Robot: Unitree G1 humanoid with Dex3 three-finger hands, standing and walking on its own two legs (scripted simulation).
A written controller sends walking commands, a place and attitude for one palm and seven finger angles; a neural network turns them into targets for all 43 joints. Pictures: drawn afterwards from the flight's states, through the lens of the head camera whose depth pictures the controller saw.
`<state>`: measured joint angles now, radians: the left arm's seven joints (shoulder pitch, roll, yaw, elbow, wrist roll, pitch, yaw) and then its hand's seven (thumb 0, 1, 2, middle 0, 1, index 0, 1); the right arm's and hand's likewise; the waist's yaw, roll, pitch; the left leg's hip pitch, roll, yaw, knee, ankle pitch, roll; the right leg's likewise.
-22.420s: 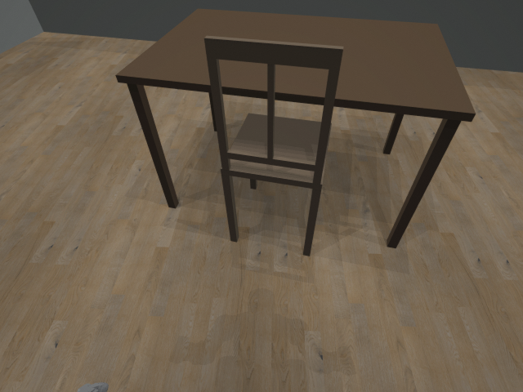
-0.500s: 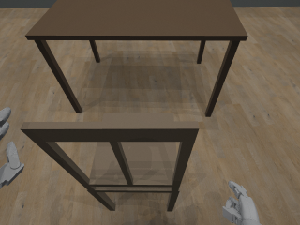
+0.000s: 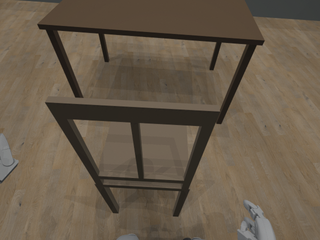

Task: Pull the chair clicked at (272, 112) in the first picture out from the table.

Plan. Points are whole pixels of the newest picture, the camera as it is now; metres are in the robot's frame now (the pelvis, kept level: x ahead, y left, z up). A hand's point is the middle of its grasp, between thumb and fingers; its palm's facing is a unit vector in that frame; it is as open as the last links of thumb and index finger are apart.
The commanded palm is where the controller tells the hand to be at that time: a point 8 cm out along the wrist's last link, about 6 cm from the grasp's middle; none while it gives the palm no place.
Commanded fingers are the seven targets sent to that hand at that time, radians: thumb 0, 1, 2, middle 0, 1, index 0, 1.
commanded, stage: step back with the hand held close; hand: left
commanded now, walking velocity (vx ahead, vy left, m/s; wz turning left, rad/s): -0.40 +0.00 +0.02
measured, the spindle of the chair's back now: (138, 154) +0.36 +0.09 -0.05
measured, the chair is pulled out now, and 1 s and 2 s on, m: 0.60 0.60 0.60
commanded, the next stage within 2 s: stop stepping back and stand still in 0.88 s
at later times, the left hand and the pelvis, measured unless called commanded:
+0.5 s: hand out of the picture +0.16 +0.27 +0.19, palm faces +0.48 -0.70 -0.53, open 7.4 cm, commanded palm +0.09 +0.30 +0.19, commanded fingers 0.00 0.90 0.90 -0.20 -0.30 -0.20 -0.30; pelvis -0.03 -0.01 -0.01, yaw +4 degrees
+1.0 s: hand (34, 223) +0.12 +0.19 +0.18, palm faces +0.22 -0.82 -0.53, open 7.4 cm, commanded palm +0.05 +0.25 +0.19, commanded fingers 0.00 0.90 0.90 -0.20 -0.30 -0.20 -0.30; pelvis -0.11 -0.04 +0.02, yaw -4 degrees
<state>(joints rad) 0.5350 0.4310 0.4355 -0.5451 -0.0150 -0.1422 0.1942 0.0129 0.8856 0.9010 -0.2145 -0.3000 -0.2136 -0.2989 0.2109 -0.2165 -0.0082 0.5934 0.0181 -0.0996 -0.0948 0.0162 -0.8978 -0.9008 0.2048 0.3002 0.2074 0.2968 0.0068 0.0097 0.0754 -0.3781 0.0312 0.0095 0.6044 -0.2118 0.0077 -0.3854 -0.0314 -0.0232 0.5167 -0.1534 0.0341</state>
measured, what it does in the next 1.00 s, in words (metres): walks backwards: right foot, then left foot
